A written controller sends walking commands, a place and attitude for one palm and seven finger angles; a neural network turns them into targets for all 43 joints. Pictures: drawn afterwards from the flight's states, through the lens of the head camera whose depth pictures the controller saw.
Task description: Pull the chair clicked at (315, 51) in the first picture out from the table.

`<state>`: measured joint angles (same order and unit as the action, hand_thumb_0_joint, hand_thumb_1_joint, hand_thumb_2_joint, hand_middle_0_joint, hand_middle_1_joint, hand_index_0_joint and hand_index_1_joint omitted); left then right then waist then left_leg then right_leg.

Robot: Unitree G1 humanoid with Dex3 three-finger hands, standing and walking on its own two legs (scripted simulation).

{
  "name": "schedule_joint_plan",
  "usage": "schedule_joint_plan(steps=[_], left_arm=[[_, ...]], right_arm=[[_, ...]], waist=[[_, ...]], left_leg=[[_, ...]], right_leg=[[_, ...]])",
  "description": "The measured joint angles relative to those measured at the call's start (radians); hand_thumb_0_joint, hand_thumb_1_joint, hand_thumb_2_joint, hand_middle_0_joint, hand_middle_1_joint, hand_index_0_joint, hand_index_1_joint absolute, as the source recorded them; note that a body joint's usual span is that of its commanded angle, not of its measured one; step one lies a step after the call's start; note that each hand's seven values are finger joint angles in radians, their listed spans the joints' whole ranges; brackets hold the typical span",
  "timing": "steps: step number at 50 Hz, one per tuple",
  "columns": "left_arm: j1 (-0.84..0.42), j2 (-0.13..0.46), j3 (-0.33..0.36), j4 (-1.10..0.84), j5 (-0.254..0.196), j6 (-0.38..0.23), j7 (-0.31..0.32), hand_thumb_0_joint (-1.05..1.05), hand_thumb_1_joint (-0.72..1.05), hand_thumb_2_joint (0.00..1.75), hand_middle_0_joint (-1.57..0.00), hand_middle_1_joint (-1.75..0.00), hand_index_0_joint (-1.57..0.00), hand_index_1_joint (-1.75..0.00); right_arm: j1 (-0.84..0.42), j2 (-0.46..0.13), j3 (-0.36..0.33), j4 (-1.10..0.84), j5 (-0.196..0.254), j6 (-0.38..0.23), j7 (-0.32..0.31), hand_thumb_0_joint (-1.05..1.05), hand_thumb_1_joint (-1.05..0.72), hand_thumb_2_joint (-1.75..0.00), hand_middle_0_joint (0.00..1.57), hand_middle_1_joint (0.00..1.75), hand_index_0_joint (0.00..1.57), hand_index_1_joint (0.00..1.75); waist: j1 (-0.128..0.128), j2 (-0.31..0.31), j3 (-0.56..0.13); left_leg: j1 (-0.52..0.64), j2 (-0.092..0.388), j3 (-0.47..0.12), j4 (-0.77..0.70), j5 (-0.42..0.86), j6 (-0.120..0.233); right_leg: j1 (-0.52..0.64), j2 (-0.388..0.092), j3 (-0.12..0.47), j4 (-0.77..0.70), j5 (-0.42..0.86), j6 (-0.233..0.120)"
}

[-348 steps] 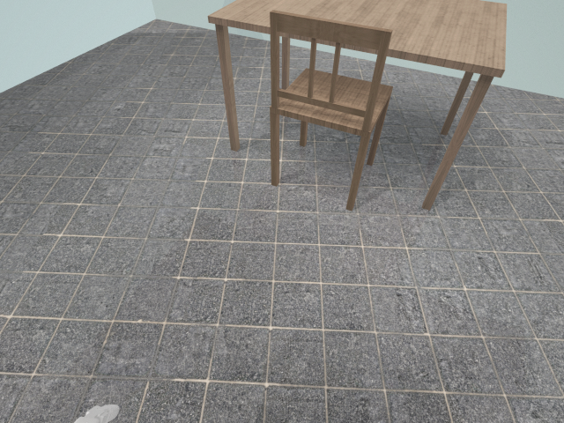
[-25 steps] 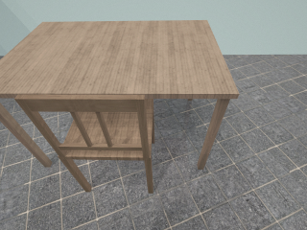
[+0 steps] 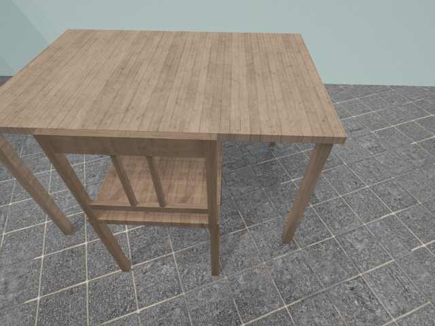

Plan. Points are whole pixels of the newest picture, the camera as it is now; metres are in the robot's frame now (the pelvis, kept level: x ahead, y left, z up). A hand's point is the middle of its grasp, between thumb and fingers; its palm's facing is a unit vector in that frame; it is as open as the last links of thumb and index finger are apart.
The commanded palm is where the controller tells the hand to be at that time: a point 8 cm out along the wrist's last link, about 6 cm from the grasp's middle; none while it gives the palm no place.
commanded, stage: shuffle to correct the standing spot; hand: left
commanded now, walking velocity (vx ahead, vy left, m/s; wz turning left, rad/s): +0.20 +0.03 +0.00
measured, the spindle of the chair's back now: (124, 180) +0.50 +0.30 -0.10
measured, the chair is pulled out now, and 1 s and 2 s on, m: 0.00 0.00 0.00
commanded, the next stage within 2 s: come to a stop and stand still in 0.12 s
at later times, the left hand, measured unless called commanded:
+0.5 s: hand (146, 303) +0.20 +0.18 -0.16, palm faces +0.02 -0.96 -0.27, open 7.3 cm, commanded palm none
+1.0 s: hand out of the picture +0.04 +0.21 -0.17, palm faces +0.12 -0.96 -0.24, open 7.4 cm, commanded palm none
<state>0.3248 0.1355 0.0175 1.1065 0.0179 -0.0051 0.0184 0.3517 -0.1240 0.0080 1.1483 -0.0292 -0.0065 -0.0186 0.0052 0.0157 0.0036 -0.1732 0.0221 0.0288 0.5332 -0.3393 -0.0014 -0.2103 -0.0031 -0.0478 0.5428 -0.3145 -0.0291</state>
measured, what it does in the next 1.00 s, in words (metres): steps on the spot: right foot, then left foot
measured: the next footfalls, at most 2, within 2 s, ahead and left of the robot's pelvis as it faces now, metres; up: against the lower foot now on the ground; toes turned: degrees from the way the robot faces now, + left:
right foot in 0.42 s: +0.19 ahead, -0.10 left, +0.00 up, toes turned -2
left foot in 0.80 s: +0.10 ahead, +0.13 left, +0.00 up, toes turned +4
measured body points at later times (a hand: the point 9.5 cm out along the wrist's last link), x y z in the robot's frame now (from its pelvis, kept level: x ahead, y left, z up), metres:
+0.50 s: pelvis +0.09 -0.01 -0.01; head +0.13 -0.04 +0.43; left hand +0.20 +0.23 -0.14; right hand -0.01 -0.21 -0.18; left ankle -0.02 +0.12 -0.70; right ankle +0.15 -0.10 -0.73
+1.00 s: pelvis +0.04 +0.01 +0.00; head +0.05 +0.01 +0.45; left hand +0.03 +0.26 -0.15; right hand +0.10 -0.21 -0.15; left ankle +0.06 +0.13 -0.73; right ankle +0.04 -0.09 -0.71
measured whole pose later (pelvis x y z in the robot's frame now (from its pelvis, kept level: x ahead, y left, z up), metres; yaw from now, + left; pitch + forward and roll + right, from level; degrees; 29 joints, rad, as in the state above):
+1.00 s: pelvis +0.04 +0.01 +0.00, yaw +2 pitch +0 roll +2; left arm 0.30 0.19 0.05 1.01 0.02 0.05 0.02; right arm 0.24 -0.16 -0.02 1.00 -0.03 0.02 -0.03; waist 0.03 -0.02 0.02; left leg -0.25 -0.02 0.05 0.47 -0.22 0.02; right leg -0.32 -0.02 -0.01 0.74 -0.38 0.00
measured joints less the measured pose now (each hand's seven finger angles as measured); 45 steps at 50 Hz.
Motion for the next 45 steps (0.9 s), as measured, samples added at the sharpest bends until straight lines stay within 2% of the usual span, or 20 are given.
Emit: schedule_joint_plan(steps=[3, 6, 8, 10, 12, 14, 16, 18, 20, 21, 22, 23, 26, 30, 35, 38, 40, 43, 45], left_arm=[[0.024, 0.002, 0.012, -0.008, 0.000, 0.001, -0.001, 0.00, 0.90, 0.90, -0.20, -0.30, -0.20, -0.30], [0.047, 0.010, 0.021, -0.004, 0.001, 0.007, -0.005, 0.00, 0.90, 0.90, -0.20, -0.30, -0.20, -0.30], [0.051, 0.012, 0.022, 0.004, 0.005, 0.015, -0.007, 0.00, 0.90, 0.90, -0.20, -0.30, -0.20, -0.30], [0.035, 0.012, 0.022, 0.008, 0.007, 0.019, -0.008, 0.00, 0.90, 0.90, -0.20, -0.30, -0.20, -0.30], [0.000, 0.014, 0.026, -0.002, 0.005, 0.016, -0.012, 0.00, 0.91, 0.90, -0.20, -0.30, -0.20, -0.30], [-0.046, 0.016, 0.029, -0.027, 0.002, 0.013, -0.017, 0.01, 0.91, 0.90, -0.20, -0.29, -0.20, -0.30], [-0.097, 0.024, 0.033, -0.055, 0.000, 0.011, -0.014, 0.01, 0.92, 0.90, -0.20, -0.29, -0.20, -0.30], [-0.148, 0.026, 0.032, -0.085, -0.006, 0.005, -0.013, 0.01, 0.93, 0.90, -0.20, -0.29, -0.20, -0.30], [-0.186, 0.026, 0.027, -0.114, -0.009, -0.012, -0.009, 0.01, 0.92, 0.90, -0.20, -0.29, -0.20, -0.30], [-0.195, 0.032, 0.023, -0.128, -0.009, -0.026, -0.009, 0.01, 0.92, 0.90, -0.20, -0.29, -0.20, -0.30], [-0.201, 0.040, 0.022, -0.138, -0.007, -0.041, -0.005, 0.01, 0.92, 0.90, -0.20, -0.29, -0.20, -0.30], [-0.211, 0.040, 0.022, -0.140, -0.007, -0.049, 0.000, 0.01, 0.92, 0.90, -0.20, -0.29, -0.20, -0.30], [-0.233, 0.028, 0.013, -0.139, -0.003, -0.044, 0.012, 0.00, 0.91, 0.90, -0.20, -0.29, -0.20, -0.30], [-0.238, 0.015, 0.010, -0.139, 0.003, -0.014, 0.015, 0.00, 0.91, 0.90, -0.20, -0.30, -0.20, -0.30], [-0.207, 0.015, 0.021, -0.151, 0.010, 0.020, 0.010, 0.00, 0.91, 0.90, -0.20, -0.30, -0.21, -0.30], [-0.172, 0.035, 0.027, -0.154, 0.014, 0.035, 0.007, -0.01, 0.91, 0.90, -0.20, -0.30, -0.21, -0.30], [-0.142, 0.048, 0.030, -0.150, 0.009, 0.046, 0.007, -0.01, 0.91, 0.90, -0.20, -0.30, -0.21, -0.30], [-0.110, 0.066, 0.037, -0.127, 0.001, 0.070, 0.008, 0.00, 0.91, 0.90, -0.20, -0.30, -0.20, -0.30], [-0.087, 0.068, 0.038, -0.116, 0.005, 0.074, 0.006, 0.00, 0.91, 0.90, -0.20, -0.30, -0.20, -0.30]], right_arm=[[0.016, -0.003, -0.005, -0.005, -0.002, 0.001, 0.003, 0.00, -0.91, -0.90, 0.20, 0.30, 0.20, 0.30], [0.030, 0.002, -0.007, -0.015, -0.003, -0.013, 0.002, 0.00, -0.91, -0.90, 0.20, 0.30, 0.20, 0.30], [0.044, 0.003, -0.008, -0.024, -0.006, -0.035, -0.003, 0.00, -0.91, -0.90, 0.20, 0.30, 0.20, 0.30], [0.064, 0.005, -0.005, -0.030, -0.008, -0.055, -0.013, 0.00, -0.91, -0.90, 0.20, 0.30, 0.20, 0.30], [0.086, 0.012, 0.000, -0.030, -0.010, -0.066, -0.018, 0.00, -0.91, -0.90, 0.20, 0.30, 0.20, 0.30], [0.105, 0.019, 0.006, -0.021, -0.011, -0.067, -0.021, 0.00, -0.91, -0.90, 0.20, 0.30, 0.20, 0.30], [0.118, 0.025, 0.011, -0.010, -0.013, -0.063, -0.024, 0.00, -0.91, -0.90, 0.20, 0.30, 0.20, 0.30], [0.123, 0.027, 0.015, -0.002, -0.012, -0.055, -0.028, 0.00, -0.91, -0.90, 0.20, 0.30, 0.20, 0.30], [0.126, 0.026, 0.014, 0.007, -0.003, -0.043, -0.027, 0.00, -0.90, -0.90, 0.20, 0.30, 0.20, 0.30], [0.132, 0.027, 0.012, 0.009, 0.003, -0.038, -0.023, 0.00, -0.90, -0.90, 0.20, 0.30, 0.20, 0.30], [0.134, 0.027, 0.007, 0.009, 0.010, -0.032, -0.018, 0.00, -0.90, -0.90, 0.20, 0.30, 0.20, 0.30], [0.122, 0.019, -0.001, 0.007, 0.017, -0.021, -0.016, 0.00, -0.90, -0.90, 0.20, 0.30, 0.20, 0.30], [0.050, -0.016, -0.031, -0.019, 0.023, 0.007, -0.026, 0.00, -0.90, -0.90, 0.20, 0.30, 0.20, 0.30], [-0.067, -0.050, -0.055, -0.074, 0.018, 0.027, -0.020, 0.00, -0.91, -0.90, 0.20, 0.30, 0.20, 0.30], [-0.156, -0.069, -0.065, -0.144, 0.009, 0.031, -0.004, 0.00, -0.91, -0.90, 0.20, 0.30, 0.20, 0.30], [-0.173, -0.068, -0.062, -0.171, 0.009, 0.021, 0.002, 0.00, -0.91, -0.90, 0.20, 0.30, 0.20, 0.30], [-0.166, -0.065, -0.057, -0.183, 0.010, 0.009, 0.002, -0.01, -0.91, -0.90, 0.20, 0.30, 0.20, 0.30], [-0.144, -0.038, -0.045, -0.184, 0.000, 0.011, -0.001, -0.01, -0.91, -0.90, 0.20, 0.30, 0.20, 0.30], [-0.126, -0.024, -0.035, -0.174, -0.003, 0.017, -0.003, -0.01, -0.91, -0.90, 0.20, 0.30, 0.20, 0.30]], waist=[[0.004, -0.005, -0.005], [0.004, -0.036, -0.004], [-0.006, -0.040, -0.002], [-0.027, -0.029, 0.007], [-0.045, -0.017, 0.022], [-0.053, -0.006, 0.039], [-0.056, 0.004, 0.059], [-0.057, 0.017, 0.081], [-0.052, 0.027, 0.098], [-0.050, 0.019, 0.098], [-0.048, 0.005, 0.093], [-0.048, 0.007, 0.095], [-0.062, 0.021, 0.108], [-0.051, 0.000, 0.110], [-0.011, -0.032, 0.086], [0.009, -0.049, 0.064], [0.011, -0.049, 0.046], [0.013, -0.069, 0.041], [0.015, -0.059, 0.029]], left_leg=[[-0.014, -0.001, -0.001, 0.044, -0.033, 0.004], [-0.002, -0.020, 0.017, 0.046, -0.055, 0.012], [0.008, -0.026, 0.029, 0.039, -0.066, 0.025], [0.028, -0.025, 0.029, 0.009, -0.061, 0.032], [0.050, -0.027, 0.019, -0.034, -0.044, 0.035], [0.075, -0.026, 0.007, -0.081, -0.027, 0.031], [0.098, -0.025, -0.001, -0.118, -0.014, 0.022], [0.114, -0.021, -0.008, -0.129, -0.016, 0.011], [0.119, -0.017, -0.012, -0.097, -0.041, 0.001], [0.111, -0.023, -0.013, -0.053, -0.061, -0.004], [0.080, -0.033, -0.012, 0.027, -0.084, -0.006], [0.038, -0.033, -0.020, 0.138, -0.138, -0.006], [-0.080, -0.035, -0.039, 0.379, -0.251, -0.006], [-0.197, -0.024, -0.011, 0.471, -0.218, -0.022], [-0.227, -0.015, 0.008, 0.388, -0.130, -0.031], [-0.159, -0.017, 0.017, 0.210, -0.061, -0.023], [-0.086, -0.018, 0.022, 0.050, 0.019, -0.013], [-0.070, -0.032, 0.026, 0.025, 0.063, 0.010], [-0.062, -0.032, 0.019, -0.009, 0.080, 0.017]], right_leg=[[-0.005, -0.002, -0.001, 0.026, -0.026, 0.004], [-0.016, -0.020, 0.018, 0.067, -0.065, 0.001], [-0.057, -0.021, 0.016, 0.178, -0.141, -0.014], [-0.132, -0.012, 0.002, 0.362, -0.208, -0.024], [-0.208, -0.012, -0.016, 0.499, -0.215, -0.029], [-0.267, -0.019, -0.027, 0.541, -0.192, -0.027], [-0.305, -0.026, -0.032, 0.502, -0.154, -0.022], [-0.308, -0.028, -0.032, 0.393, -0.100, -0.021], [-0.261, -0.024, -0.028, 0.211, 0.030, -0.018], [-0.223, -0.031, -0.021, 0.119, 0.154, -0.021], [-0.200, -0.041, -0.013, 0.090, 0.164, -0.022], [-0.195, -0.040, -0.018, 0.108, 0.116, -0.023], [-0.175, -0.039, -0.037, 0.126, 0.049, -0.025], [-0.165, -0.042, -0.026, 0.081, 0.088, -0.024], [-0.175, -0.045, -0.007, 0.039, 0.134, -0.017], [-0.186, -0.045, 0.002, 0.036, 0.148, -0.008], [-0.201, -0.040, 0.001, 0.060, 0.143, 0.005], [-0.208, -0.035, 0.026, 0.134, -0.010, 0.018], [-0.213, -0.022, 0.037, 0.224, -0.051, 0.021]])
